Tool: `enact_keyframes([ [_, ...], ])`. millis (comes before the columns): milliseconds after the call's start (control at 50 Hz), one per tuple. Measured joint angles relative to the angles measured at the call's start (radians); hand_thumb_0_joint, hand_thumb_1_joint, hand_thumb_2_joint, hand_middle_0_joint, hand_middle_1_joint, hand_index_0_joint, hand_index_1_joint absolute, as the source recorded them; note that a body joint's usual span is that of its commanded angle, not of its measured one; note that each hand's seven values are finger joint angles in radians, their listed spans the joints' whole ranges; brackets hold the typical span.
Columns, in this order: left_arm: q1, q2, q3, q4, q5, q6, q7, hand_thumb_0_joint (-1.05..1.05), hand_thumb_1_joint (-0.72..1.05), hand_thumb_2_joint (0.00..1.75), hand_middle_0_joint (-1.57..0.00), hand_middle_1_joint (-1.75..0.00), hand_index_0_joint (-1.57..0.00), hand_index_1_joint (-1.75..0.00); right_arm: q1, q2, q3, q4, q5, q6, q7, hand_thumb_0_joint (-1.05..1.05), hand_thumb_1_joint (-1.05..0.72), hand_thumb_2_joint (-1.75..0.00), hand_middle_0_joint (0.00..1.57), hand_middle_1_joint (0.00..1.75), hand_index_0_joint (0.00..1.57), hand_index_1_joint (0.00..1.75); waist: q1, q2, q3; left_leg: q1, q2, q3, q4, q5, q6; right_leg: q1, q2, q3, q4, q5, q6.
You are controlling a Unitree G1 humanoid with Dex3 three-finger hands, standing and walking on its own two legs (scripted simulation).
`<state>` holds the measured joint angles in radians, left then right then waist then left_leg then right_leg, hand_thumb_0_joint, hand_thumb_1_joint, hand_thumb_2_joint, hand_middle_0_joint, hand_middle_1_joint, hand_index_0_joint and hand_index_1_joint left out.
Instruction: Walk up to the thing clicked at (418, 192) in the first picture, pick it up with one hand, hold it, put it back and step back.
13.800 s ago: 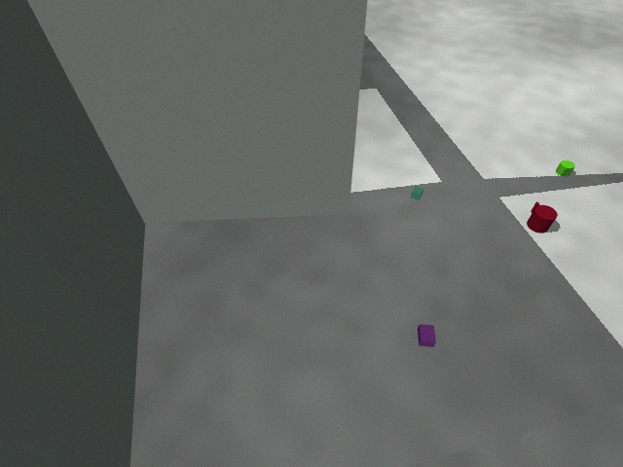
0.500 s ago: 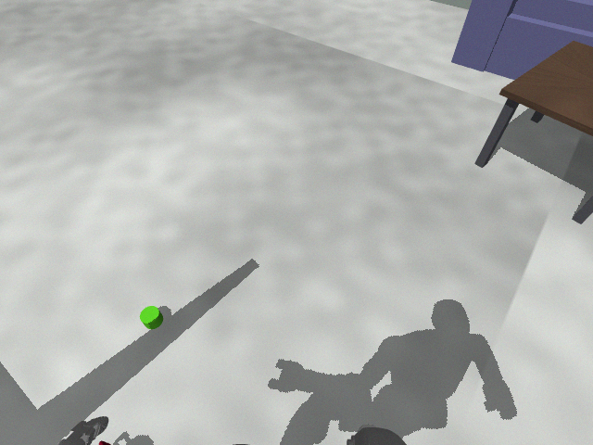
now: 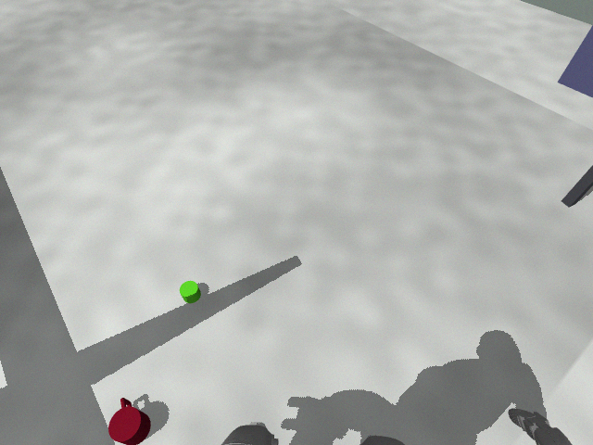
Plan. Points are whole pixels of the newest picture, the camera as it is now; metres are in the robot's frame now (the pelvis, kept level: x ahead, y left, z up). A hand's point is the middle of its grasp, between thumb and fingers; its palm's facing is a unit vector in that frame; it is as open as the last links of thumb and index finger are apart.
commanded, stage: walk up
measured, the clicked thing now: out of the picture +0.21 +1.03 -0.72
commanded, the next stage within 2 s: stand in 0.82 s
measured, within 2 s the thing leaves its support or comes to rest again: neither
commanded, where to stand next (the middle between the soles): +0.09 -0.01 m, yaw +5 degrees
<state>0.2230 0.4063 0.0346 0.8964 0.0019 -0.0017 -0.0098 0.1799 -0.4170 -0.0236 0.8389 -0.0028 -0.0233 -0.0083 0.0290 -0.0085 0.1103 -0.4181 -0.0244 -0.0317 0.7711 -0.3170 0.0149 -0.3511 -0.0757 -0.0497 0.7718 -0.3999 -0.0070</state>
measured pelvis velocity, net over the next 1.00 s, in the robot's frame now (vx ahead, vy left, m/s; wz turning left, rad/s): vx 0.01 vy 0.00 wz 0.11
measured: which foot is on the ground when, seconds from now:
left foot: down 0.00-1.00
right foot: down 0.00-1.00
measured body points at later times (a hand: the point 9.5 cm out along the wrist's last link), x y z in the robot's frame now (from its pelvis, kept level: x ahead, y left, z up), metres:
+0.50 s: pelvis +0.00 +0.01 +0.02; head +0.01 +0.01 +0.47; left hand +0.03 +0.33 -0.10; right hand +0.11 -0.29 -0.11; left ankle +0.02 +0.12 -0.71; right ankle +0.02 -0.14 -0.71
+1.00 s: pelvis +0.01 +0.00 +0.04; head +0.01 +0.00 +0.49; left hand +0.06 +0.31 -0.09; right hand +0.14 -0.29 -0.09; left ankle +0.02 +0.12 -0.71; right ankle +0.02 -0.14 -0.71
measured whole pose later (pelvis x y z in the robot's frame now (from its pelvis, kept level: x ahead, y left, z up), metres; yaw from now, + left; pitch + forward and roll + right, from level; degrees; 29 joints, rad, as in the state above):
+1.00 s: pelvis +0.01 +0.00 +0.04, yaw +6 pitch -2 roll +0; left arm 0.08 0.36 0.00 1.16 0.01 -0.02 -0.01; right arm 0.04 -0.36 0.00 1.14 0.00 -0.01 0.01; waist 0.01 0.00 0.05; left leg -0.17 0.00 -0.04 0.38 -0.17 -0.01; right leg -0.11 -0.05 -0.07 0.35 -0.19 0.03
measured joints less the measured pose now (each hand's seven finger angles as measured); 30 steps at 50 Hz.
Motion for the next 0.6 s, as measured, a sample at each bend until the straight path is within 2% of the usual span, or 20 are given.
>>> enact_keyframes([
  [40,-0.001,-0.013,-0.004,0.012,0.014,-0.013,0.003,0.01,0.9,0.9,-0.21,-0.3,-0.2,-0.3,-0.016,0.0,-0.003,0.013,0.007,0.018,0.0,0.0,-0.9,-0.9,0.21,0.3,0.21,0.3,-0.002,0.033,0.0,-0.01,0.008,-0.033,0.032,-0.017,0.002,0.015,0.015,-0.026,-0.014,0.03,0.021],
  [60,0.001,-0.012,-0.007,0.014,0.019,-0.016,0.001,0.01,0.9,0.9,-0.21,-0.3,-0.2,-0.3,-0.021,0.006,-0.005,0.021,0.007,0.026,-0.001,0.0,-0.9,-0.9,0.21,0.3,0.2,0.3,0.001,0.028,-0.005,-0.016,-0.004,-0.033,0.065,-0.075,0.006,0.013,0.007,-0.026,-0.008,0.023,0.021],
  [100,-0.003,-0.014,-0.009,0.019,0.023,-0.02,0.001,0.01,0.9,0.9,-0.21,-0.3,-0.2,-0.3,-0.025,0.009,-0.006,0.035,0.007,0.034,0.002,0.0,-0.9,-0.9,0.21,0.3,0.2,0.3,0.005,0.02,-0.004,-0.023,-0.02,-0.021,0.141,-0.165,0.009,0.021,-0.014,-0.03,-0.015,0.021,0.02],
  [140,-0.008,-0.018,-0.012,0.021,0.029,-0.026,0.004,0.01,0.9,0.9,-0.21,-0.3,-0.2,-0.3,-0.026,0.004,-0.011,0.048,0.008,0.033,0.007,0.0,-0.9,-0.9,0.21,0.3,0.2,0.3,0.005,0.019,-0.002,-0.013,-0.013,0.004,0.145,-0.179,0.012,0.03,-0.032,-0.038,-0.035,0.031,0.025],
  [180,-0.013,-0.012,-0.013,0.019,0.032,-0.028,0.003,0.01,0.9,0.9,-0.21,-0.3,-0.2,-0.3,-0.025,0.001,-0.016,0.059,0.007,0.025,0.014,0.0,-0.9,-0.9,0.2,0.3,0.2,0.3,0.003,0.014,0.0,0.025,-0.001,0.027,0.059,-0.139,0.015,0.03,-0.05,-0.044,-0.042,0.036,0.034],
  [220,-0.019,0.0,-0.013,0.019,0.027,-0.022,0.001,0.01,0.9,0.9,-0.21,-0.3,-0.21,-0.3,-0.017,-0.001,-0.02,0.071,0.002,0.01,0.017,0.0,-0.9,-0.9,0.2,0.3,0.2,0.3,-0.003,0.005,0.0,0.077,-0.002,0.037,-0.074,-0.019,0.014,0.017,-0.07,-0.048,-0.016,0.023,0.044],
  [240,-0.027,0.007,-0.011,0.022,0.022,-0.016,0.003,0.01,0.9,0.9,-0.21,-0.3,-0.21,-0.3,-0.018,0.004,-0.023,0.081,-0.004,0.005,0.015,0.0,-0.9,-0.9,0.2,0.3,0.2,0.3,-0.001,-0.01,0.007,0.082,-0.016,0.045,-0.08,0.008,0.011,0.009,-0.084,-0.037,0.007,0.016,0.039],
  [300,-0.04,0.01,-0.008,0.044,0.01,0.005,0.009,0.01,0.9,0.9,-0.21,-0.3,-0.2,-0.3,-0.011,0.013,-0.015,0.104,-0.009,0.002,0.015,0.0,-0.9,-0.9,0.2,0.3,0.2,0.3,-0.009,-0.006,-0.001,0.07,-0.013,0.034,-0.059,-0.006,0.014,0.001,-0.037,0.012,0.036,-0.116,0.015],
  [320,-0.043,0.014,-0.006,0.052,0.007,0.007,0.009,0.01,0.9,0.9,-0.21,-0.3,-0.2,-0.3,-0.01,0.018,-0.009,0.111,-0.008,0.002,0.014,0.0,-0.9,-0.9,0.2,0.3,0.2,0.3,-0.013,-0.007,-0.005,0.07,-0.011,0.029,-0.06,-0.006,0.013,0.007,-0.024,0.02,0.027,-0.12,0.008],
  [340,-0.045,0.015,-0.005,0.061,0.004,0.004,0.01,0.01,0.9,0.9,-0.21,-0.3,-0.2,-0.3,-0.011,0.022,-0.004,0.12,-0.006,0.004,0.013,0.0,-0.9,-0.9,0.21,0.3,0.2,0.3,-0.015,-0.006,-0.007,0.07,-0.008,0.025,-0.061,-0.005,0.009,0.02,-0.013,0.022,-0.005,-0.076,0.006],
  [380,-0.049,0.009,-0.006,0.08,0.005,-0.006,0.012,0.01,0.9,0.9,-0.21,-0.3,-0.2,-0.3,-0.018,0.026,0.004,0.141,0.003,0.011,0.012,0.0,-0.9,-0.9,0.21,0.3,0.2,0.3,-0.02,0.011,-0.009,0.075,0.006,0.008,-0.059,-0.005,0.001,0.052,0.006,0.011,-0.075,0.067,0.029],
  [420,-0.049,0.003,-0.013,0.098,0.011,-0.01,0.009,0.01,0.9,0.9,-0.21,-0.3,-0.2,-0.3,-0.028,0.036,0.01,0.163,0.007,0.018,0.014,0.0,-0.9,-0.9,0.2,0.3,0.2,0.3,-0.021,0.014,-0.018,0.089,0.01,0.002,-0.085,0.008,-0.005,0.072,0.01,0.005,-0.108,0.074,0.041],
  [600,-0.087,-0.032,-0.038,0.17,0.005,-0.016,-0.005,0.01,0.9,0.9,-0.21,-0.3,-0.2,-0.3,-0.057,0.059,0.035,0.246,0.005,0.004,0.025,0.0,-0.9,-0.9,0.21,0.3,0.2,0.3,-0.022,0.012,-0.05,0.16,0.012,-0.015,-0.225,0.073,-0.01,0.154,0.015,-0.017,-0.26,0.132,0.043],
])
